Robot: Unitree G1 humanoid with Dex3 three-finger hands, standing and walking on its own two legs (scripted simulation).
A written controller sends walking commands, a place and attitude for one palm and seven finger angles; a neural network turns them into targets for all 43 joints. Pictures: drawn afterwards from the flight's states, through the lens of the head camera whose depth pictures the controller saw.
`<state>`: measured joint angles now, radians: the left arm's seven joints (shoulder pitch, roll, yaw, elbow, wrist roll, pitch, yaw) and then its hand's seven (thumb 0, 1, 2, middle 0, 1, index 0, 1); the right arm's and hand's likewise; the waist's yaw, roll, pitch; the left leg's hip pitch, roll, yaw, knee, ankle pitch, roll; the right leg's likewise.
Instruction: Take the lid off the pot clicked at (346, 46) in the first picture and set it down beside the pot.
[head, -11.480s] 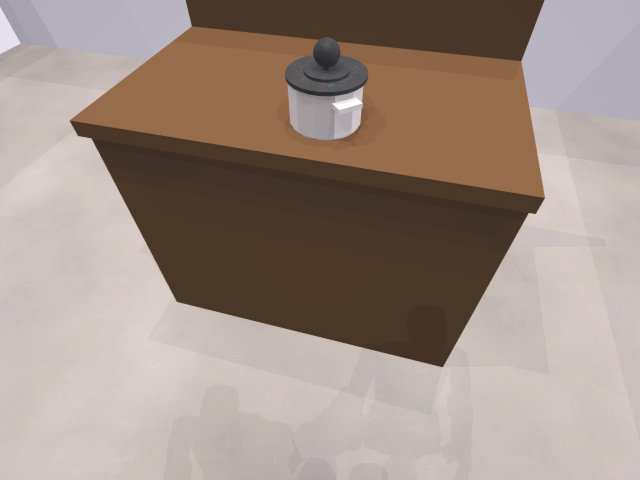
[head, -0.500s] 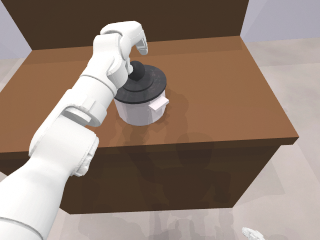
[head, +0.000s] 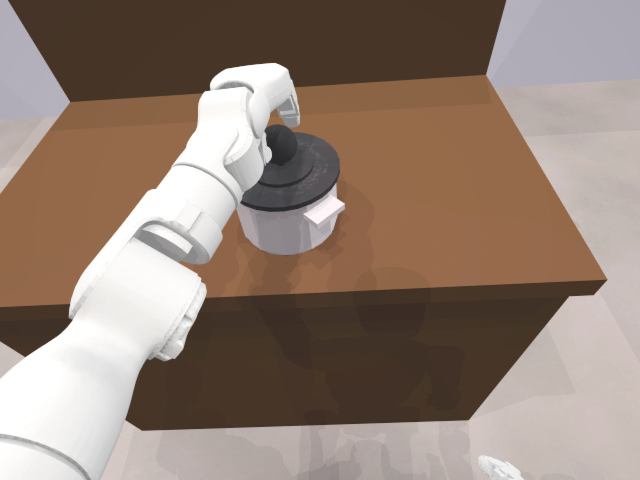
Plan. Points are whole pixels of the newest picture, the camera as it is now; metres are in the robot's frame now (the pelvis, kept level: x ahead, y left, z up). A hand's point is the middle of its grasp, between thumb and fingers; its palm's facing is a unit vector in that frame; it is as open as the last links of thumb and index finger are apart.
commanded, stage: lower the open fingers around the knob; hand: left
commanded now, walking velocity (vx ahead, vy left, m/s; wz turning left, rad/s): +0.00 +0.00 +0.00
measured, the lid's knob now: (277, 144) +0.51 +0.05 +0.16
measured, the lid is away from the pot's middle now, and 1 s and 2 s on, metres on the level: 0.00 0.00 0.00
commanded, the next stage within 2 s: close the fingers and squeeze the knob in 0.50 s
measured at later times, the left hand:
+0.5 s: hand (269, 151) +0.48 +0.05 +0.17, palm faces -0.28 -0.08 -0.96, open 10.2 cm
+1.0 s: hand (267, 153) +0.48 +0.06 +0.17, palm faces -0.30 -0.08 -0.95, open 9.4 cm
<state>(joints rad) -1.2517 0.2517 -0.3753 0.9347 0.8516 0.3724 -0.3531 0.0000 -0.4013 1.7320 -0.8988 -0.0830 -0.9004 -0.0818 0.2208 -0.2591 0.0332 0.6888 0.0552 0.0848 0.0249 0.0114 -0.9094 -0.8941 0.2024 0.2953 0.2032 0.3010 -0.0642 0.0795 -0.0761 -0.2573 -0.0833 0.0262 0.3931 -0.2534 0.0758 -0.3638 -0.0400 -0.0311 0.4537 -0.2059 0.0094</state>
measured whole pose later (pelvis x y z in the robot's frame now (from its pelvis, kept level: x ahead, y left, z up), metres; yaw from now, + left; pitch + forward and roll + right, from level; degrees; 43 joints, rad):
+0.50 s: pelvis +0.00 -0.01 +0.00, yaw -1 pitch +7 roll +1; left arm -1.23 0.27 -0.33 1.00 0.86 0.36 -0.32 0.00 -0.40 1.73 -0.90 -0.08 -0.85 -0.07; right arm 0.25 -0.28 0.03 0.69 0.06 0.11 -0.01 0.01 -0.91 -0.89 0.20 0.30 0.20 0.30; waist -0.10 0.07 -0.07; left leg -0.28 -0.07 0.04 0.41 -0.26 0.07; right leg -0.39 -0.02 -0.02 0.46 -0.20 0.00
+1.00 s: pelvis +0.00 -0.01 +0.00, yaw -1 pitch +7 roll +0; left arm -1.21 0.27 -0.33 0.99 0.86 0.35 -0.34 0.00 -0.12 1.25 -0.75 -0.43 -0.73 -0.43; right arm 0.23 -0.27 0.03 0.69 0.06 0.09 0.00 0.01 -0.91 -0.89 0.20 0.30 0.20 0.30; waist -0.09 0.07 -0.07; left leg -0.27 -0.07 0.04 0.40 -0.26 0.07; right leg -0.37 -0.02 -0.02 0.44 -0.20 0.00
